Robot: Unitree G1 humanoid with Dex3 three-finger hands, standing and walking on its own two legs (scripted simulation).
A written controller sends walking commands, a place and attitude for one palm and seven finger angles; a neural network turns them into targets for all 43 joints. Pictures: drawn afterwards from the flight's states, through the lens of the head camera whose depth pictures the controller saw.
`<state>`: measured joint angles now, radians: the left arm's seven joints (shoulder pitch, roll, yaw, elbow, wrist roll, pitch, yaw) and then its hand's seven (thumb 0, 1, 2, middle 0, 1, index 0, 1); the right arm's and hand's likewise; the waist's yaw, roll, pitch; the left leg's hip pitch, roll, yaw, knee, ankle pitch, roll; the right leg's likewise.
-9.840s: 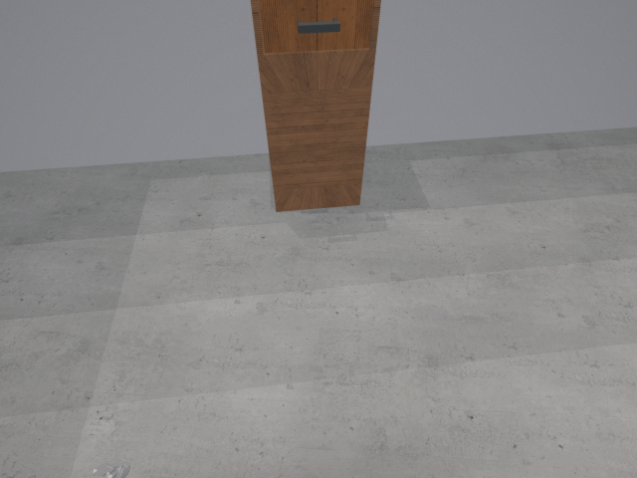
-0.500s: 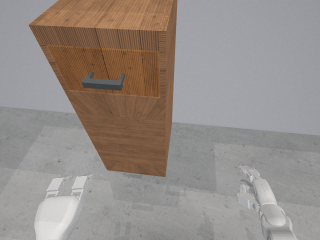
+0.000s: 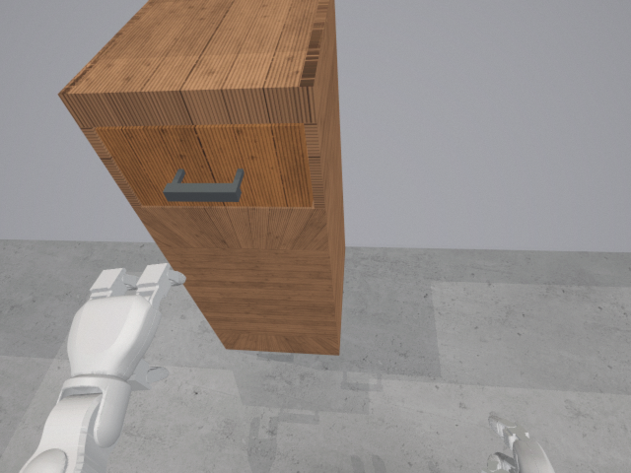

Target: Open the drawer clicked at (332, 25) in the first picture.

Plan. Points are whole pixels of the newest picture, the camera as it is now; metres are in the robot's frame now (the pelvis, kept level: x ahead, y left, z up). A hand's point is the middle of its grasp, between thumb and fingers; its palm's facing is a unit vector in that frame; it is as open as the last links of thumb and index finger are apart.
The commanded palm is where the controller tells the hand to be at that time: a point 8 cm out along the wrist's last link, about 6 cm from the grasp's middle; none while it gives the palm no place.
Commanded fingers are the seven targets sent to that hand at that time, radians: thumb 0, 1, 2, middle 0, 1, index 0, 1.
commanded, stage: raise the hand with hooked fingers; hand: left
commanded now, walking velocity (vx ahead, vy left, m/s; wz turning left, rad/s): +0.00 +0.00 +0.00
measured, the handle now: (206, 183) +0.53 +0.26 +0.04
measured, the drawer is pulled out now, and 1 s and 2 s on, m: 0.00 0.00 0.00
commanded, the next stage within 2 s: move the hooked fingers above the handle in 0.90 s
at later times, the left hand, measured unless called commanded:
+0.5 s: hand (108, 260) +0.29 +0.26 +0.15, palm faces +0.09 -0.04 -0.99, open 13.8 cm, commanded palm +0.26 +0.27 +0.21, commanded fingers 0.00 -0.50 0.30 -0.30 -1.20 -0.30 -1.20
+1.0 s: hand (114, 260) +0.29 +0.26 +0.15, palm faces +0.10 -0.05 -0.99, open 13.8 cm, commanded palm +0.26 +0.26 +0.21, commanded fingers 0.00 -0.50 0.30 -0.30 -1.20 -0.30 -1.20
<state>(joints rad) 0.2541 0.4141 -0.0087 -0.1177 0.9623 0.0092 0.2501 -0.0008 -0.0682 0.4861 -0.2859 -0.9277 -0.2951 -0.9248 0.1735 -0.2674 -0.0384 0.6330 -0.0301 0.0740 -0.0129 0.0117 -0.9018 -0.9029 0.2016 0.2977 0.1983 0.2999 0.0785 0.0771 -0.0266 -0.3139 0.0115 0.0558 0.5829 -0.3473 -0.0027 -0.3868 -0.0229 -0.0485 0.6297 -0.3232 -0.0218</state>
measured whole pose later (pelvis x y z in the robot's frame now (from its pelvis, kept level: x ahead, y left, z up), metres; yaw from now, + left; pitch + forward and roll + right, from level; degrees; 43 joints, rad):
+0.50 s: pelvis -0.01 +0.02 +0.02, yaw +1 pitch -1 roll +0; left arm -0.17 0.52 -0.06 -0.02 0.90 0.09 -0.06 0.00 -0.48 0.31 -0.31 -1.20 -0.32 -1.19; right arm 0.08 -0.23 0.04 0.61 0.02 0.11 -0.01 0.01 -0.90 -0.90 0.20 0.30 0.20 0.30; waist 0.10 0.10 0.00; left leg -0.14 -0.02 0.04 0.41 -0.25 0.02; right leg -0.19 -0.04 -0.07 0.43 -0.22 0.00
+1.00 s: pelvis -0.02 +0.01 +0.02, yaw +1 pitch +0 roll +1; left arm -0.16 0.53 -0.02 0.00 0.87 0.04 -0.03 0.00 -0.49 0.30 -0.32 -1.20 -0.32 -1.20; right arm 0.13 -0.27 0.00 0.65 0.03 0.11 0.00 0.01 -0.90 -0.90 0.20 0.30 0.20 0.30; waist 0.09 0.11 0.01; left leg -0.16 -0.01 0.04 0.38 -0.22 0.01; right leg -0.22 -0.03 -0.06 0.42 -0.19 -0.01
